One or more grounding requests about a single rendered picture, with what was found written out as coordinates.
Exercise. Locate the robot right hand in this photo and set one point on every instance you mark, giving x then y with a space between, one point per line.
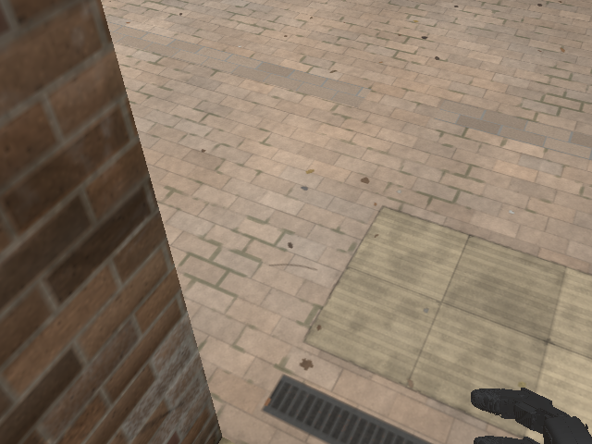
532 411

